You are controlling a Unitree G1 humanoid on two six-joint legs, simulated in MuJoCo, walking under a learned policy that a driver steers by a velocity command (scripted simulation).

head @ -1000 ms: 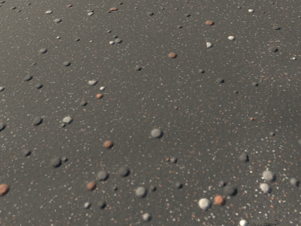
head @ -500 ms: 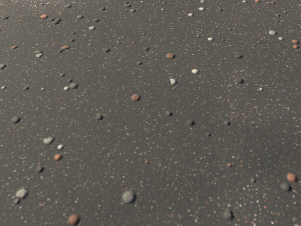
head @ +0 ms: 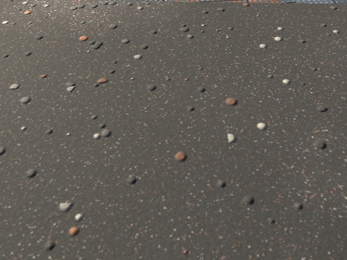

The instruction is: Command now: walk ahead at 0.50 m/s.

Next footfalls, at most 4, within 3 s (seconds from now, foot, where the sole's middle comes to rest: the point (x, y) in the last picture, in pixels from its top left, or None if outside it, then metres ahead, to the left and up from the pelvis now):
0.18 left None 0.30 0.15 -0.78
0.74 right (219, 236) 0.61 -0.09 -0.78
1.30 left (162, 170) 0.91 0.16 -0.78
1.82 right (192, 118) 1.24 0.02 -0.78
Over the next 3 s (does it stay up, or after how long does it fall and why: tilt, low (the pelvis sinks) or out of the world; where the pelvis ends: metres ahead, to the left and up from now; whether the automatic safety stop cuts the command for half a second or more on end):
stays up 1.43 0.18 0.00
